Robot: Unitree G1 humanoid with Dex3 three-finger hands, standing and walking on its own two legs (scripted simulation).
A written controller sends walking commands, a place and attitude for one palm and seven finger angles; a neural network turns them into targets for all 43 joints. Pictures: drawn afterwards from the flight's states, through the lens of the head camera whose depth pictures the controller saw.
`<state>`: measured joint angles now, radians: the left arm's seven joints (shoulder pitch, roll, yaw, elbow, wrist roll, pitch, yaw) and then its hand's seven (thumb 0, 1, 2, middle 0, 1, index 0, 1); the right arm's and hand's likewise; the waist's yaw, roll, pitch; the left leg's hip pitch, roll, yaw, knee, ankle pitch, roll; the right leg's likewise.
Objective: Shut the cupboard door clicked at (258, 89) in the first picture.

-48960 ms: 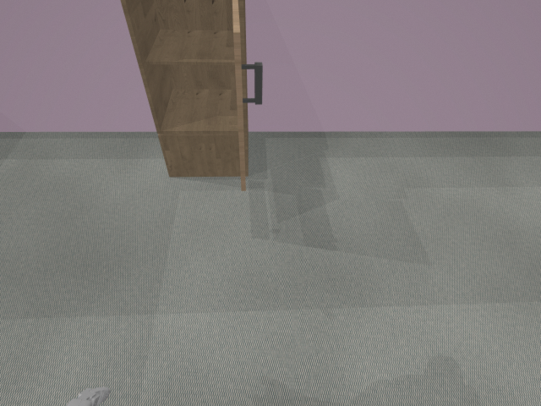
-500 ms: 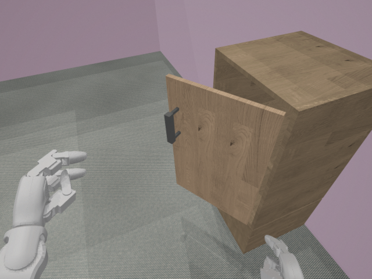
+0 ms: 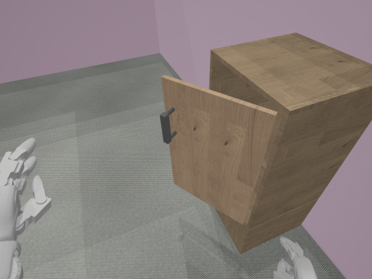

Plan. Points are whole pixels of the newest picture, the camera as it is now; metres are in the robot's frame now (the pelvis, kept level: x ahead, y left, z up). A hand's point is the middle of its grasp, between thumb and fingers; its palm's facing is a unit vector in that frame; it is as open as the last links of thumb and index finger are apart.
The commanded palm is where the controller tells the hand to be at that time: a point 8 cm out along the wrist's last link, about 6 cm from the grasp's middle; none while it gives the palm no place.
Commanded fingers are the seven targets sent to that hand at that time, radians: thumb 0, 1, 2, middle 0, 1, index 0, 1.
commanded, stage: draw the hand back to the body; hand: left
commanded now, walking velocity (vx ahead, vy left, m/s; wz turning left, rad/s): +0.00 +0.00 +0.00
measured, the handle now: (169, 125) +0.63 +0.14 -0.04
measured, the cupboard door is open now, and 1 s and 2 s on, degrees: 32 32 32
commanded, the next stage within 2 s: step back with the hand held close in 0.02 s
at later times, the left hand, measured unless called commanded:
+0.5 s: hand (29, 201) +0.19 +0.29 +0.16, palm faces +0.38 -0.77 -0.51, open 7.4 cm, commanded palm +0.13 +0.32 +0.17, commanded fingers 0.00 0.90 0.90 -0.20 -0.30 -0.20 -0.30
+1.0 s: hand out of the picture +0.08 +0.28 +0.16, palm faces +0.50 -0.76 -0.41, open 7.4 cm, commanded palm +0.03 +0.31 +0.17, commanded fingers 0.00 0.90 0.90 -0.20 -0.30 -0.20 -0.30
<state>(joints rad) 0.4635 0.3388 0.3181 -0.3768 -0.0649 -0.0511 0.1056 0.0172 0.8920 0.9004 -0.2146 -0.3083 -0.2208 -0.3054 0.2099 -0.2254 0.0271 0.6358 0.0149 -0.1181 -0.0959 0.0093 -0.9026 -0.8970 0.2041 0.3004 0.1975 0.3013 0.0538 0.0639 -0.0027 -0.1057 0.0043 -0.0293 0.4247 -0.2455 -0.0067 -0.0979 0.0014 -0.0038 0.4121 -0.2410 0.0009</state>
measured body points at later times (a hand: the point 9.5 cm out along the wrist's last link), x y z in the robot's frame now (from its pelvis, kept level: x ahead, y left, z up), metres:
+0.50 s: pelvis -0.01 +0.02 +0.00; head +0.00 +0.01 +0.45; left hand +0.16 +0.32 +0.18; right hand +0.17 -0.23 -0.09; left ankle +0.00 +0.13 -0.74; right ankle -0.01 -0.12 -0.74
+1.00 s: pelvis -0.10 +0.01 -0.02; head -0.11 +0.02 +0.43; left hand +0.05 +0.32 +0.18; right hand +0.07 -0.23 -0.09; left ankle -0.01 +0.13 -0.74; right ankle -0.01 -0.12 -0.74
